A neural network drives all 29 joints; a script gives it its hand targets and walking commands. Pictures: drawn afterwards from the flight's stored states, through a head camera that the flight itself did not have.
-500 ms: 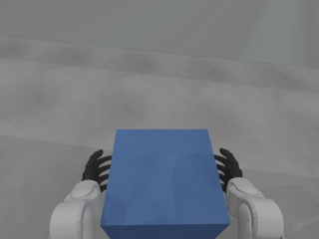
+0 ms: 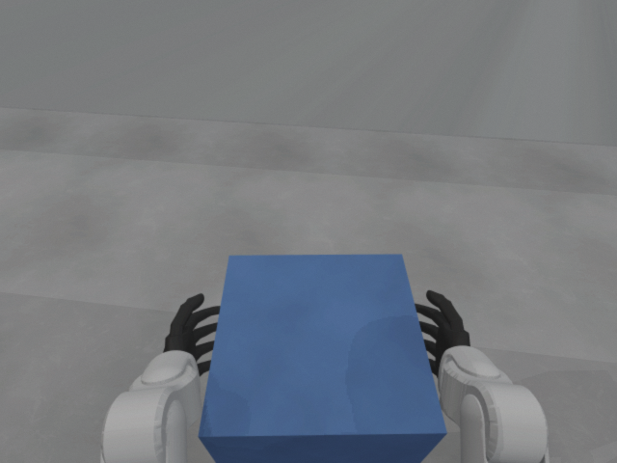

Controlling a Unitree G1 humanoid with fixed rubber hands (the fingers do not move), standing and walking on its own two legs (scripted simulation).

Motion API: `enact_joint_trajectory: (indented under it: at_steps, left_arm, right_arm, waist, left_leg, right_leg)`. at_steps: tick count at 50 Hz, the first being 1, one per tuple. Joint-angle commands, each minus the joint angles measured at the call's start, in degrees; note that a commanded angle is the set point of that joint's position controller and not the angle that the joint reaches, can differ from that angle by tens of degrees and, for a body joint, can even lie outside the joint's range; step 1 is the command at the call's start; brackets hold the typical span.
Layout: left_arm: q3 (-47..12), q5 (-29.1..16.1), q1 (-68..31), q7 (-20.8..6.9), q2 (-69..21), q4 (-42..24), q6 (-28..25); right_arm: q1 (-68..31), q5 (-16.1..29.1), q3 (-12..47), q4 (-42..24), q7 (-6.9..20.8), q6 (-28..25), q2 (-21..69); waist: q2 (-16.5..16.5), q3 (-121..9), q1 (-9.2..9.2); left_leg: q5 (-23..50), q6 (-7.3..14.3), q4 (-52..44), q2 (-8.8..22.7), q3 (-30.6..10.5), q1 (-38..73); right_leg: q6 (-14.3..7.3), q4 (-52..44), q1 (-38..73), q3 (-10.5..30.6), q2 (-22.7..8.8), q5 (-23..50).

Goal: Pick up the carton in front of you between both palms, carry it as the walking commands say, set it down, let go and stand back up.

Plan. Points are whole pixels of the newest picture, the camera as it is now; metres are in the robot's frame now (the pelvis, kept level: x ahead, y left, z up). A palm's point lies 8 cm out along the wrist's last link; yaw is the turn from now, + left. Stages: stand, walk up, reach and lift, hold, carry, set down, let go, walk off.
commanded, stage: carry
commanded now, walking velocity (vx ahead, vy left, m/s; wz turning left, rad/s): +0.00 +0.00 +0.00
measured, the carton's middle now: (316, 378) +0.25 +0.00 +0.03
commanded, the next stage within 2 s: hold in 0.96 s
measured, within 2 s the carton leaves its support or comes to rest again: neither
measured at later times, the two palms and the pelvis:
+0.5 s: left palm (193, 384) +0.23 +0.15 +0.05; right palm (445, 380) +0.23 -0.15 +0.05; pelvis -0.04 +0.00 +0.00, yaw +0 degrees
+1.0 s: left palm (198, 387) +0.23 +0.14 +0.05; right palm (448, 382) +0.23 -0.16 +0.05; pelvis -0.06 -0.01 +0.01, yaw +0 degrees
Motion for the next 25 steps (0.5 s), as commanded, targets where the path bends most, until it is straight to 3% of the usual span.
enact_joint_trajectory:
  at_steps: [1,11,25]
  left_arm:
    - [-35.4,-13.7,-20.4,-7.7,-42.0,-2.2,-1.1]
    - [-31.8,-9.0,-24.4,-11.1,-40.0,7.6,-8.1]
    - [-23.3,-2.1,-30.8,-14.8,-40.9,26.7,-23.1]
  right_arm:
    - [-19.9,13.6,35.3,-2.0,7.3,-1.0,42.5]
    - [-24.0,9.5,31.8,7.8,10.9,-7.9,40.4]
    - [-30.4,2.7,22.9,26.4,14.8,-22.9,41.1]
  waist:
    - [-0.7,-10.4,-0.14]
    - [0.0,-7.3,-0.12]
    - [0.2,-7.4,-0.18]
  left_leg:
    - [32.9,0.1,0.0,5.8,-5.5,9.4]
    - [24.4,0.4,-3.5,6.3,-6.3,8.4]
    - [17.5,0.4,-6.4,6.4,-7.0,7.8]
  right_leg:
    - [-0.1,-0.7,1.3,3.4,-6.1,37.9]
    - [-1.0,-3.7,-0.5,4.0,-6.1,25.0]
    - [-1.7,-6.1,-2.8,4.5,-5.7,15.8]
